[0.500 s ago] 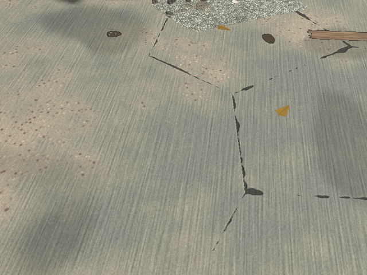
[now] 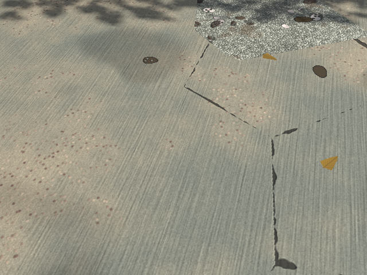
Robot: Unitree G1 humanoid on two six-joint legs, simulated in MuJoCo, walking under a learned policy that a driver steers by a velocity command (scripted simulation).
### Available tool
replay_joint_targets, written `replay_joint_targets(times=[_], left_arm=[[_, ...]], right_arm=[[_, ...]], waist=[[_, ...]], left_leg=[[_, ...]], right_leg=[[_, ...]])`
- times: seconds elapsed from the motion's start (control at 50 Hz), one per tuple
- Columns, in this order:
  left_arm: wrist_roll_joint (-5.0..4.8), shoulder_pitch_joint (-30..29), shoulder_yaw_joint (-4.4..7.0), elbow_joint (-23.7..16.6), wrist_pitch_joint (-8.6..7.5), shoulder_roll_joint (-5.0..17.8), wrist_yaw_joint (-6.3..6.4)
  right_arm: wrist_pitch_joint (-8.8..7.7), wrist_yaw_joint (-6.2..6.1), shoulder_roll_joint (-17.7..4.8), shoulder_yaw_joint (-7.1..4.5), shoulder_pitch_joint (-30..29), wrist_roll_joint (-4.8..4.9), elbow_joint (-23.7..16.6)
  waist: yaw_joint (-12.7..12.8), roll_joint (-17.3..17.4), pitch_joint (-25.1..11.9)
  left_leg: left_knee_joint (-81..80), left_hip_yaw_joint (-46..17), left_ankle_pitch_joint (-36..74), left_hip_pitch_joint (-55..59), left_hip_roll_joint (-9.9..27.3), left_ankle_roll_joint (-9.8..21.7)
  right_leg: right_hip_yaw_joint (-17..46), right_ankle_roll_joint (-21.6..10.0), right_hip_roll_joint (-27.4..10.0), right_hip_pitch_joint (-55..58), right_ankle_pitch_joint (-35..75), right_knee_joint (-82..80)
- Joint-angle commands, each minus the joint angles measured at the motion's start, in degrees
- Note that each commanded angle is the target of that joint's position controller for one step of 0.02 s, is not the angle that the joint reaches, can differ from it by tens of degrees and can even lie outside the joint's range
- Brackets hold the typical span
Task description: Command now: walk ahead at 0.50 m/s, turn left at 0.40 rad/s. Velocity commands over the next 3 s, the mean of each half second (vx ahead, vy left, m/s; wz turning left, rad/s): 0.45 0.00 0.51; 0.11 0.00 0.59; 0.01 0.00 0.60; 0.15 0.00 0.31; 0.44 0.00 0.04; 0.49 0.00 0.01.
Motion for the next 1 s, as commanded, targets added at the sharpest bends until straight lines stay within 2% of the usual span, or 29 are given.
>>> replay_joint_targets(times=[0.02,0.1,0.2,0.22,0.26,0.28,0.3,0.32,0.34,0.36,0.38,0.4,0.42,0.44,0.5,0.56,0.6,0.66,0.72,0.74,0.76,0.78,0.8,0.82,0.84,0.86,0.9,0.94,1.0], left_arm=[[0.26,-3.2,1.93,-2.5,-1.60,7.1,0.58],[-0.17,-1.8,2.30,-0.9,-1.05,8.9,1.33],[-1.32,3.1,3.02,2.0,0.99,10.8,1.71],[-1.51,3.1,3.13,2.2,1.50,11.2,1.81],[-1.76,2.2,3.56,2.0,2.39,12.9,2.32],[-1.84,1.8,3.74,1.8,2.90,13.7,2.64],[-2.04,0.8,3.71,1.5,3.26,14.0,2.92],[-1.65,0.6,3.18,0.8,2.93,13.0,3.21],[0.72,6.4,0.31,-2.3,1.39,3.8,2.05],[-0.96,1.7,0.38,-3.2,-1.07,7.0,1.24],[-3.10,-4.8,1.28,-5.2,-2.25,10.2,0.79],[-2.73,-5.5,0.96,-5.7,-2.71,9.6,1.06],[-1.19,-5.1,1.29,-4.8,-2.43,9.8,1.60],[-0.39,-4.0,1.79,-4.6,-1.62,10.5,1.82],[0.07,-2.4,1.22,-4.6,0.77,7.8,2.12],[0.19,-5.9,0.32,-5.4,1.49,5.8,2.32],[-0.20,-9.1,0.19,-6.0,1.65,6.0,1.87],[-0.68,-12.7,0.52,-7.2,1.89,7.2,1.30],[-0.41,-10.7,1.57,-7.2,1.19,8.8,1.06],[0.00,-8.8,1.93,-6.8,0.69,9.5,1.25],[1.02,-6.5,2.62,-7.2,0.58,13.0,1.87],[2.60,-6.3,2.77,-7.2,1.59,14.7,2.19],[0.94,-5.7,2.77,-7.0,2.34,12.5,2.15],[0.49,-7.3,1.79,-8.2,2.67,8.9,2.33],[0.52,-9.1,1.34,-8.4,3.25,7.5,2.43],[0.18,-10.9,1.09,-8.7,3.76,7.1,2.60],[0.64,-12.2,1.33,-8.3,4.47,8.1,3.02],[0.73,-11.4,1.63,-7.8,4.84,8.3,3.35],[0.27,-11.3,2.36,-7.3,5.19,9.7,3.37]], right_arm=[[0.19,0.04,-1.7,-0.61,0.8,-0.24,-3.3],[-0.28,1.46,-0.2,0.13,-6.2,-0.42,-5.6],[-0.32,3.24,0.2,0.60,-14.4,-0.31,-10.3],[-0.30,3.60,-0.1,0.44,-14.8,-0.27,-11.1],[0.00,3.93,-1.8,-0.48,-12.5,-0.30,-11.7],[0.22,3.85,-3.4,-1.40,-8.3,-0.26,-11.1],[0.34,3.38,-5.9,-2.93,-0.6,-0.14,-9.4],[0.86,2.28,-9.9,-4.91,9.0,-0.14,-7.1],[0.77,1.47,-16.4,-5.97,8.8,0.29,-7.0],[-0.01,1.52,-13.2,-4.78,9.7,-0.51,-9.2],[-0.67,1.65,-10.1,-3.77,7.0,-1.36,-9.2],[-1.03,1.60,-8.4,-3.32,3.3,-1.16,-9.5],[-0.93,1.43,-6.8,-2.91,-0.6,-0.76,-10.2],[-0.76,1.05,-5.6,-2.49,-2.8,-1.18,-11.1],[-0.43,0.27,-7.2,-2.92,-4.2,-1.62,-11.1],[0.90,-1.00,-8.6,-3.43,-3.6,-0.84,-10.2],[2.09,-1.71,-8.5,-3.43,-2.7,-0.39,-9.8],[3.24,-2.07,-8.1,-3.29,-1.7,-0.47,-9.5],[3.47,-2.26,-7.0,-2.93,-4.0,-0.50,-10.4],[3.34,-2.26,-5.8,-2.55,-4.7,-0.52,-10.9],[3.00,-2.18,-2.5,-1.48,-3.2,-1.50,-11.9],[2.85,-2.14,-0.8,-0.99,5.9,-1.31,-11.8],[2.94,-1.87,-6.5,-2.13,8.7,-1.05,-10.5],[3.73,-2.02,-10.0,-3.33,4.6,-0.33,-9.7],[4.77,-2.38,-9.9,-3.65,2.1,-0.22,-9.5],[5.66,-2.64,-9.3,-3.66,0.8,-0.38,-10.0],[6.32,-2.36,-5.9,-2.86,0.3,-0.20,-10.8],[6.10,-2.25,-4.1,-2.31,-0.7,-0.26,-11.7],[5.76,-1.60,-3.4,-1.76,-2.9,-0.67,-13.0]], waist=[[-1.6,-6.4,0.6],[0.9,-5.3,2.6],[3.6,-4.6,5.0],[3.1,-5.1,4.6],[0.6,-7.5,1.3],[-2.0,-8.5,-1.6],[-6.6,-8.1,-5.7],[-11.3,-4.7,-10.6],[-4.7,11.2,-14.9],[-7.7,5.9,-23.6],[-8.8,2.2,-16.1],[-6.0,-1.5,-10.5],[-3.4,-3.9,-6.7],[-1.4,-3.1,-5.6],[0.9,-2.1,-4.9],[-0.1,0.4,-6.7],[-1.6,2.1,-8.2],[-2.8,3.0,-8.0],[-0.5,4.7,-6.9],[0.7,4.2,-7.1],[0.2,-3.1,-11.4],[-4.3,-17.5,-14.7],[-3.9,-17.9,-16.2],[-2.0,-12.3,-12.1],[-1.9,-9.1,-9.5],[-1.9,-8.8,-7.2],[-2.4,-10.7,-4.5],[-1.5,-12.3,-5.5],[-0.4,-12.3,-7.8]], left_leg=[[-4.3,-3.6,8.1,-5.4,2.2,-0.7],[-17.5,0.7,17.7,-3.4,1.4,0.1],[-25.5,4.7,13.5,-6.7,0.3,2.7],[-26.3,5.9,11.0,-5.8,-0.6,3.5],[-26.2,9.4,5.1,0.6,-4.3,5.7],[-26.0,10.8,2.3,6.4,-6.5,7.0],[-28.9,10.9,3.8,17.5,-8.7,9.0],[-31.8,4.3,5.9,34.9,-6.4,11.7],[-33.5,-26.3,1.5,56.6,9.5,22.3],[-42.7,-44.5,0.8,60.6,15.4,26.9],[-43.4,-34.3,11.7,55.2,13.5,23.3],[-42.3,-25.7,22.8,46.5,10.9,21.0],[-42.1,-19.3,30.6,38.3,8.4,19.1],[-42.9,-15.8,35.2,31.9,7.0,18.3],[-44.2,-10.8,43.7,22.2,4.2,17.7],[-42.0,-7.1,42.6,19.0,0.4,14.7],[-40.6,-7.7,37.0,19.0,-0.7,12.6],[-37.7,-12.9,28.1,21.4,0.3,11.2],[-32.8,-19.1,19.8,23.5,-0.1,9.3],[-29.1,-18.8,15.7,22.3,-2.4,7.3],[-17.8,-13.9,2.6,17.4,-6.8,4.3],[-5.7,-7.5,-29.2,4.8,-14.6,0.7],[4.3,-6.0,-28.1,0.6,-10.1,-1.7],[9.0,-5.3,-23.2,-0.7,-7.9,-2.9],[10.3,-4.0,-19.2,-1.1,-6.8,-3.7],[10.4,-3.4,-16.6,-0.8,-5.7,-4.3],[6.3,-0.1,-12.6,3.1,-5.2,-4.7],[0.8,1.7,-11.9,4.2,-4.8,-4.9],[-7.6,2.6,-10.4,7.9,-2.6,-4.2]], right_leg=[[8.1,-7.9,-16.0,2.3,14.3,-11.5],[1.1,-6.3,-14.9,3.7,15.6,-12.6],[-2.2,-5.3,-17.9,13.9,21.8,-9.0],[-3.0,-4.8,-18.2,15.4,27.0,-7.0],[-4.7,-3.6,-18.2,17.3,46.5,0.4],[-5.3,-3.0,-17.9,17.1,54.6,7.2],[-6.4,-1.6,-16.5,13.4,55.3,17.8],[-6.4,0.8,-14.2,1.3,42.5,33.3],[-3.7,4.8,-3.1,-26.8,-15.0,54.7],[10.3,5.0,1.0,-34.0,-24.7,63.4],[12.6,4.0,-2.2,-37.5,-20.0,62.7],[12.2,3.6,-4.5,-35.5,-15.8,58.0],[11.5,4.3,-6.3,-32.5,-14.0,53.4],[11.5,4.9,-7.3,-28.0,-12.6,51.0],[9.7,7.4,-6.0,-22.6,-9.5,42.1],[8.7,8.7,-2.9,-18.8,-0.3,30.1],[8.9,8.8,-1.2,-16.2,6.4,23.6],[10.8,8.3,0.1,-15.5,6.4,17.3],[12.2,6.1,-0.1,-12.0,6.4,9.0],[12.3,4.4,-2.2,-7.0,13.8,4.0],[20.8,0.3,-13.0,2.9,28.5,4.3],[37.2,-11.1,-26.0,13.9,42.8,4.6],[44.3,-15.1,-29.2,13.3,32.4,2.9],[36.4,-12.9,-24.9,9.9,24.9,3.0],[29.7,-10.3,-21.0,6.1,18.7,2.4],[25.9,-9.2,-19.0,2.3,14.1,1.2],[18.4,-8.3,-15.1,-3.5,11.5,-1.6],[15.3,-9.3,-15.3,-1.7,13.5,-2.2],[13.0,-10.5,-17.6,0.1,15.3,-1.9]])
